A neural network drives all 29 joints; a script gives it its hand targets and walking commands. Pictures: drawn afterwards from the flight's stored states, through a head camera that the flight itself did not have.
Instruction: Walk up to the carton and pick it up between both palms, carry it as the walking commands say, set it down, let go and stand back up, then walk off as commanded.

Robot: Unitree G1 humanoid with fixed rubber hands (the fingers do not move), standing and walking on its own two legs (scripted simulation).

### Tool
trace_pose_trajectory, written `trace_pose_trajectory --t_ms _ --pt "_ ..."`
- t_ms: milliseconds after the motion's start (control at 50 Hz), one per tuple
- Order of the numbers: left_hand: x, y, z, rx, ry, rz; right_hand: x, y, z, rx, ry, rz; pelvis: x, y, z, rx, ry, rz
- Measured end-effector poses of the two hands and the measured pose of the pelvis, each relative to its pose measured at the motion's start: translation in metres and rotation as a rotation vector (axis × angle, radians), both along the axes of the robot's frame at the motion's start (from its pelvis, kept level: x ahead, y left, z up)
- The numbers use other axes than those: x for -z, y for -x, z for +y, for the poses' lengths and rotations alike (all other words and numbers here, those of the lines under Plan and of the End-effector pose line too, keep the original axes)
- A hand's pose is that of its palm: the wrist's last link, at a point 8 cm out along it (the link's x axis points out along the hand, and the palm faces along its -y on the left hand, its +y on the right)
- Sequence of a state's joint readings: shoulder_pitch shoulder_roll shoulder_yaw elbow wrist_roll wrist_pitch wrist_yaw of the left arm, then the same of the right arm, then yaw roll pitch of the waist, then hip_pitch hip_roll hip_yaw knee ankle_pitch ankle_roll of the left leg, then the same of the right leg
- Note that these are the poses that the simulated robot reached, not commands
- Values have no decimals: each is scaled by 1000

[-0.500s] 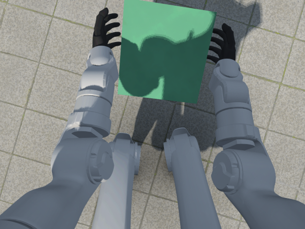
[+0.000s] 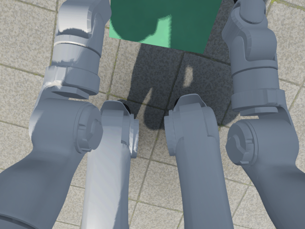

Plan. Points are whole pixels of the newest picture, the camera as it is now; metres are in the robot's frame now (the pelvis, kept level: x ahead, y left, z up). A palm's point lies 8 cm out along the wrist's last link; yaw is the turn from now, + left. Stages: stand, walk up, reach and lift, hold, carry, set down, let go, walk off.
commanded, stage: set down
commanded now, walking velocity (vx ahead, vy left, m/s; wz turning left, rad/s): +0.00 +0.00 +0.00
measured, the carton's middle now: out of the picture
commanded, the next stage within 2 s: none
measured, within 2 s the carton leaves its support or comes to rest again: rests again in 1.72 s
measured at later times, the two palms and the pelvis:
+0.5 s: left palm out of the picture +0.57 +0.09 -0.20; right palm out of the picture +0.53 -0.20 -0.20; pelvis +0.01 +0.00 -0.02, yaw +0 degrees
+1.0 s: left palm out of the picture +0.57 +0.09 -0.20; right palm out of the picture +0.52 -0.20 -0.20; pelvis +0.03 +0.00 -0.03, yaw +1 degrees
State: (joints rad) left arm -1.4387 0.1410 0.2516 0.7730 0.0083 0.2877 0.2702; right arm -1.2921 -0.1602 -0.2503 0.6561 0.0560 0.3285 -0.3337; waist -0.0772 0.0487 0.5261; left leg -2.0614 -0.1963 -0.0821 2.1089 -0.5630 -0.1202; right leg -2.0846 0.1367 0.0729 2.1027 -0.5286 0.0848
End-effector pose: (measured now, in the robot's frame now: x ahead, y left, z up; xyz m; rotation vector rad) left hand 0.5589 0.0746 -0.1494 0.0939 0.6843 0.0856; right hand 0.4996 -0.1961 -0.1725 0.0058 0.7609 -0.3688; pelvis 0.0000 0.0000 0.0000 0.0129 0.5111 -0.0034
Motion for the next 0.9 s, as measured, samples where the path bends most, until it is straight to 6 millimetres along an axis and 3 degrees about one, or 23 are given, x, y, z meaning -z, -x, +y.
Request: trace_pose_trajectory --t_ms 180,400,660,900 --pt "5 -4 -4 11 15 10 -2 -16 -10 -44 18 2 6 3 -6 -3 -3 -7" --pt "45 -3 14 44 48 62 22 -26 -7 -116 -42 10 17 -8 -5 -21 25 12" --pt "48 -10 11 73 48 75 26 -25 -6 -101 -56 0 28 -13 13 -25 46 -2" --pt "49 -8 12 72 31 99 28 -22 -7 -134 -75 26 30 -19 8 -24 30 48"
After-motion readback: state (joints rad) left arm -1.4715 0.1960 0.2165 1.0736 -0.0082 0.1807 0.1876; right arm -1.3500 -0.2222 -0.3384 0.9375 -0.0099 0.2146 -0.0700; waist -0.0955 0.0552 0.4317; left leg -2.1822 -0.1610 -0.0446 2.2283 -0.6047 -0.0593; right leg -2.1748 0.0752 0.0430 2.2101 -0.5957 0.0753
